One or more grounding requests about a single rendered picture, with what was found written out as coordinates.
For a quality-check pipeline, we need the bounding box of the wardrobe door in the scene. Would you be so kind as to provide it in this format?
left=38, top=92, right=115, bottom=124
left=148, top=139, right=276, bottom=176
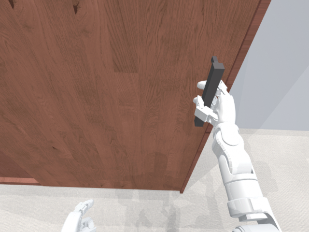
left=0, top=0, right=260, bottom=191
left=0, top=150, right=33, bottom=178

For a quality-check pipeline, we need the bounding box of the right robot forearm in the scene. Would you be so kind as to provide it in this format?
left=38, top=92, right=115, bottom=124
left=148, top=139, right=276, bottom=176
left=211, top=122, right=282, bottom=232

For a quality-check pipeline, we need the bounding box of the right robot hand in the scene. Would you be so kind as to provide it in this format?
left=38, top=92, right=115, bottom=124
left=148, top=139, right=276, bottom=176
left=193, top=80, right=236, bottom=129

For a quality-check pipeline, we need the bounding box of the left robot hand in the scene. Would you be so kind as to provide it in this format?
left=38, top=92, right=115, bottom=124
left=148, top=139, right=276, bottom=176
left=60, top=199, right=96, bottom=232

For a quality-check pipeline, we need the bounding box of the handle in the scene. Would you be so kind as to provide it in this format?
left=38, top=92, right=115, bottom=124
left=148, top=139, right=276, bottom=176
left=194, top=56, right=225, bottom=127

